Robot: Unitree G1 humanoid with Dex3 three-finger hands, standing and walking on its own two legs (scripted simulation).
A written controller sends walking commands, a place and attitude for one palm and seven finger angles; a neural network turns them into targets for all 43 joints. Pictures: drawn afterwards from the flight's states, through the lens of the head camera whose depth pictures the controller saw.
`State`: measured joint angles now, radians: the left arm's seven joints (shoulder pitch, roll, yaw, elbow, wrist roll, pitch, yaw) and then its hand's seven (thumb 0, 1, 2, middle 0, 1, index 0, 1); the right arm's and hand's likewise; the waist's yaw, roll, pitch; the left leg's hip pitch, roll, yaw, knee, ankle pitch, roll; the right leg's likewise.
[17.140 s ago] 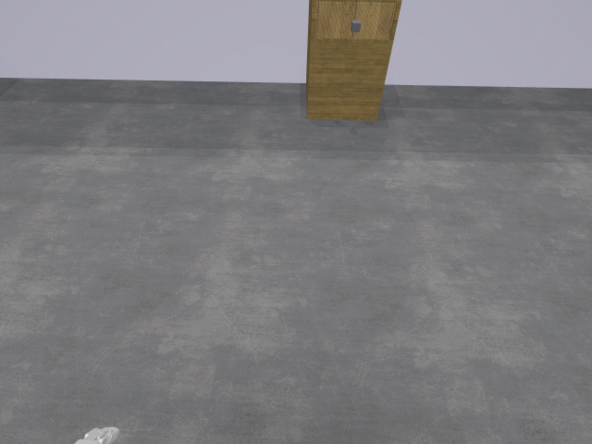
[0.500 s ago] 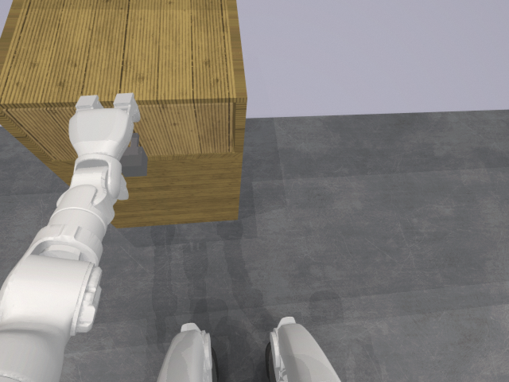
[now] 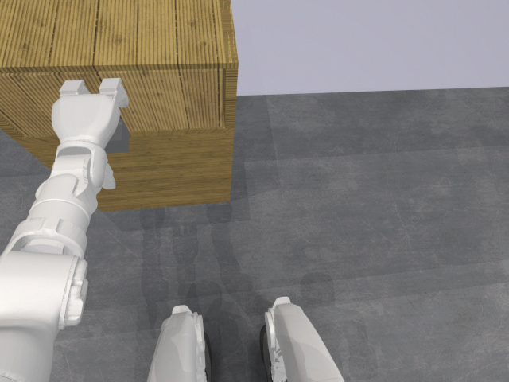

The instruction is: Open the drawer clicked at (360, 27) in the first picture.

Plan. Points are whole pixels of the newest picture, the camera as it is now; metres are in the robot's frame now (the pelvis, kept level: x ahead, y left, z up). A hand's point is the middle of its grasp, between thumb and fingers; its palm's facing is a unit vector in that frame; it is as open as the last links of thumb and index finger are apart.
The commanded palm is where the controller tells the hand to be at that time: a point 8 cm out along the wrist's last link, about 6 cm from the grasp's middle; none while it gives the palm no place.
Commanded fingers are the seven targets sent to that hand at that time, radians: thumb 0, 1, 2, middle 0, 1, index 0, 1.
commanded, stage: lower the fingers behind the handle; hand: left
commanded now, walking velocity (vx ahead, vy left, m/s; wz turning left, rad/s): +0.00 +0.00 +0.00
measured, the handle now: (113, 126) +0.55 +0.20 -0.06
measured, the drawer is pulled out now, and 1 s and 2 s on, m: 0.00 0.00 0.00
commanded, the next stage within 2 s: lift the fingers back up to retry in 1.02 s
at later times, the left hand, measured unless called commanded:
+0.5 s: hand (104, 136) +0.52 +0.21 -0.04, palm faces +0.00 -0.02 -1.00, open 13.7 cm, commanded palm +0.51 +0.20 -0.01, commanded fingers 0.00 -0.50 0.30 -0.30 -1.20 -0.30 -1.20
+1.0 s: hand (104, 137) +0.52 +0.21 -0.04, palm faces +0.00 +0.00 -1.00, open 13.8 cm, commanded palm +0.51 +0.19 -0.02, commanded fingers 0.00 -0.50 0.30 -0.30 -1.20 -0.30 -1.20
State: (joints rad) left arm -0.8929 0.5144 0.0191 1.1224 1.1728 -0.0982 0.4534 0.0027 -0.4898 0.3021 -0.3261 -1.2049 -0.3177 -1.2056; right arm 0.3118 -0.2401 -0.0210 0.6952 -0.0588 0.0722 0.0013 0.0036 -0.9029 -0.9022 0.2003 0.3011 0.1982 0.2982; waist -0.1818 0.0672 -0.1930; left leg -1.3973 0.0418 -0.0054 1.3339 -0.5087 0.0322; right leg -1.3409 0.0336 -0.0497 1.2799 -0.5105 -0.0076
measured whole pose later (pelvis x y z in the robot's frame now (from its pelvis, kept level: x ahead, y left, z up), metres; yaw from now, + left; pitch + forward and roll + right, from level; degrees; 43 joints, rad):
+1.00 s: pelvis -0.04 +0.00 -0.05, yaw +0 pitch +33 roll -4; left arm -1.07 0.56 -0.05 1.19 1.16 0.00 0.41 0.00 -0.49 0.30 -0.33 -1.21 -0.28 -1.32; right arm 0.31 -0.24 0.04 0.66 -0.02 0.03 -0.02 0.00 -0.90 -0.90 0.20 0.30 0.20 0.30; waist -0.21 0.07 -0.20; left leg -1.60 0.03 -0.01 1.50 -0.50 0.04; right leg -1.54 0.02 -0.06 1.46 -0.51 0.00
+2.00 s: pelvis +0.03 +0.00 +0.05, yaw +0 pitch +28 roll -3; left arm -0.77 0.44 -0.01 1.07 1.13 -0.07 0.45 0.00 -0.49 0.30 -0.32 -1.20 -0.33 -1.20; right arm 0.30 -0.25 -0.05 0.69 -0.05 0.12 0.01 0.00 -0.90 -0.90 0.20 0.30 0.20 0.30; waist -0.14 0.06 -0.19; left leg -1.12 0.04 0.01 1.12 -0.48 0.03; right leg -1.07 0.04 -0.03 1.06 -0.48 -0.01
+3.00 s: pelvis +0.02 +0.00 +0.04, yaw +0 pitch +28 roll -3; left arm -0.84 0.46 -0.01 1.14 1.14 -0.03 0.48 0.00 -0.49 0.30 -0.32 -1.20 -0.32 -1.20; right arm 0.30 -0.25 -0.03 0.70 -0.05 0.11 0.01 0.00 -0.90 -0.90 0.20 0.30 0.20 0.30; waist -0.16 0.07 -0.18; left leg -1.17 0.04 0.01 1.16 -0.47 0.02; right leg -1.13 0.04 -0.03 1.11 -0.47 -0.01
